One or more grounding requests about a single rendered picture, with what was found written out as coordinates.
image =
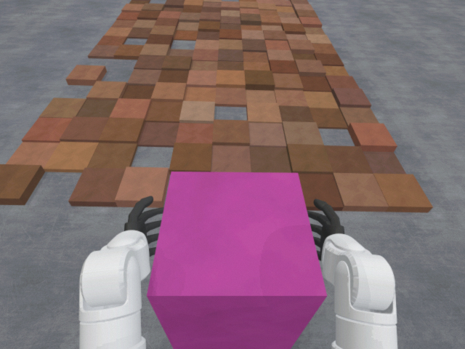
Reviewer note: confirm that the left robot hand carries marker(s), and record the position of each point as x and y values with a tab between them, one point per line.
137	219

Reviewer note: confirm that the robot right forearm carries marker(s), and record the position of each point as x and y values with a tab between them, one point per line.
364	295

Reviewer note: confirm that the carton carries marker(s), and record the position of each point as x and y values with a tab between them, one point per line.
235	264

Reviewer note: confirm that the right robot hand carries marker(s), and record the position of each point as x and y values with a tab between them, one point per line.
330	222

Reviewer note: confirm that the robot left forearm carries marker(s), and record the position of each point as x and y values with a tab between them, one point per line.
110	293

